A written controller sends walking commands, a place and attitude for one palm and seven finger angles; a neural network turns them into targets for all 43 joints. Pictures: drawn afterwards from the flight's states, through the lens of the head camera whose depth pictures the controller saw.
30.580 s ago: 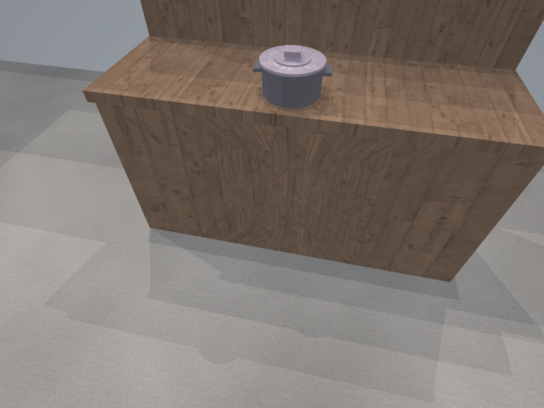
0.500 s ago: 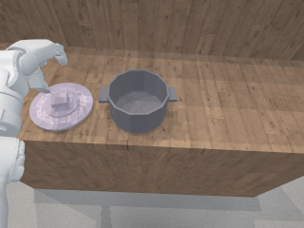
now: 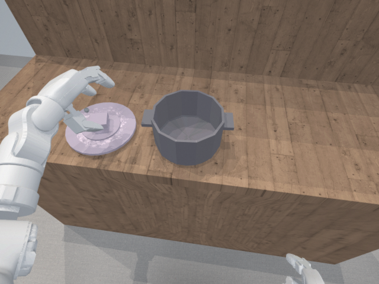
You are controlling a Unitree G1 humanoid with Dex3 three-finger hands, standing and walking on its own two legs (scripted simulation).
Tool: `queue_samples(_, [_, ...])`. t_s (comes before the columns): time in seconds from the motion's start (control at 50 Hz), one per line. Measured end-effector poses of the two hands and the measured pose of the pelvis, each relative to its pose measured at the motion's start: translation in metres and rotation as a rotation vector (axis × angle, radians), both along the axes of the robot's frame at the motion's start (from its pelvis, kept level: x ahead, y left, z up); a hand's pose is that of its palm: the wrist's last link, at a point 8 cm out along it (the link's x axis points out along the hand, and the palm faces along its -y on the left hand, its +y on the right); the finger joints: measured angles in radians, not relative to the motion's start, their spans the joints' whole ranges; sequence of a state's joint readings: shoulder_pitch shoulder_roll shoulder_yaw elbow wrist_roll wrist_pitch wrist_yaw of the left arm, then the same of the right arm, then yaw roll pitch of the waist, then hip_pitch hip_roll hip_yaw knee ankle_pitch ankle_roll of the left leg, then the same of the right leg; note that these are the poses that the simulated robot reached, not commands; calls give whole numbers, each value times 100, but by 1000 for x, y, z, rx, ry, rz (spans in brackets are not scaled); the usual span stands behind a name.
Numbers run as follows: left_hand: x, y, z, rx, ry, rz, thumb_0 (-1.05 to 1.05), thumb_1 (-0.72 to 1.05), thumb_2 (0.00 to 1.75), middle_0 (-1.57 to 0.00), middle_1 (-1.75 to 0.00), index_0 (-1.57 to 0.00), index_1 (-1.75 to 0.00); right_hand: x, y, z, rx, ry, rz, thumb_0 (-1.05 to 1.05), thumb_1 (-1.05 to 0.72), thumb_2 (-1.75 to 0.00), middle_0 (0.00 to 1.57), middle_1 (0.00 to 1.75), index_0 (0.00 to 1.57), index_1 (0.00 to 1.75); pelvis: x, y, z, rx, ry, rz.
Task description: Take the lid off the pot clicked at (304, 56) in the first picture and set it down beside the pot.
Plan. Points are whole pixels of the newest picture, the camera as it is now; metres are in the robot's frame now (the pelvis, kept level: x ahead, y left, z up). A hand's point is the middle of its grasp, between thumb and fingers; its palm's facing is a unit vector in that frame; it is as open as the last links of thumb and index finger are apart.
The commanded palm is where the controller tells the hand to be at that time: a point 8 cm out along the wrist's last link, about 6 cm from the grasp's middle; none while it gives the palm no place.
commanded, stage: draw the hand back to the body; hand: left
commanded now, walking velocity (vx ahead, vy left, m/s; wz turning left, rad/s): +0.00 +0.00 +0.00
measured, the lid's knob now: (99, 120) +0.51 +0.29 +0.00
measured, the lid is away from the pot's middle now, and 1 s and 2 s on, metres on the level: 0.25 0.25 0.25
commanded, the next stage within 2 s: step back with the hand held close in 1.70 s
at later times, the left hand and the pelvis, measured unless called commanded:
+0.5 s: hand (94, 107) +0.38 +0.21 +0.18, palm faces +0.40 -0.87 -0.29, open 9.7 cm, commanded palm +0.32 +0.24 +0.19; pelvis +0.04 -0.06 +0.01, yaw -3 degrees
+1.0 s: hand (86, 147) +0.29 +0.19 +0.17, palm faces +0.44 -0.86 -0.27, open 7.6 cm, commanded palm +0.24 +0.22 +0.18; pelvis +0.03 -0.08 +0.01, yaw -2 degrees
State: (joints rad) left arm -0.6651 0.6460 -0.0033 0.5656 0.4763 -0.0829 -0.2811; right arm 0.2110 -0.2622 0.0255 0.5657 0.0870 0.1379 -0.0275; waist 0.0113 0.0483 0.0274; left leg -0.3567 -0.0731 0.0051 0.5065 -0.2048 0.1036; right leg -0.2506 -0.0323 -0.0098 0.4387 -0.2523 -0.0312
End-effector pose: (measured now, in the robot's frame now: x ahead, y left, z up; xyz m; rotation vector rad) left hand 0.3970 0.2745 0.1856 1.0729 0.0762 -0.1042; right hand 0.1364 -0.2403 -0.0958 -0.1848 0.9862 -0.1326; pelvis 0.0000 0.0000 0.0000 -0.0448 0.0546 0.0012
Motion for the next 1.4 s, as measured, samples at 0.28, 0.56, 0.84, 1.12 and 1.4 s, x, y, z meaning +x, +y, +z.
queue_samples(0.28, [-20, -16, 9, -748, -465, 228, 0, 4, 78, -39, -71, -39, -71, 12, -34, 21, -42, -161, -11, 1, -90, -90, 21, 30, 20, 30, 24, -33, 6, 17, -62, -53])
queue_samples(0.56, [-70, -30, 1, -718, -471, 345, 1, 35, 83, -32, -56, -33, -56, 24, -86, 7, -44, -130, -30, 1, -90, -90, 21, 30, 20, 30, 36, -69, 5, 32, -79, -40])
queue_samples(0.84, [-119, -43, -5, -727, -476, 373, 1, 69, 87, -25, -40, -25, -40, 65, -83, 23, -14, -277, 22, 1, -90, -90, 21, 30, 20, 30, 31, -82, 6, 35, -112, -33])
queue_samples(1.12, [-160, -48, -6, -722, -476, 316, 2, 88, 90, -21, -31, -21, -31, 61, -58, 26, -5, -300, 50, 1, -90, -90, 21, 30, 20, 30, 24, -69, 7, 32, -135, -33])
queue_samples(1.4, [-199, -39, -9, -685, -437, 274, 2, 89, 90, -21, -30, -21, -30, 53, -34, 32, -13, -316, 65, 1, -90, -90, 21, 30, 20, 30, 20, -48, 7, 24, -144, -37])
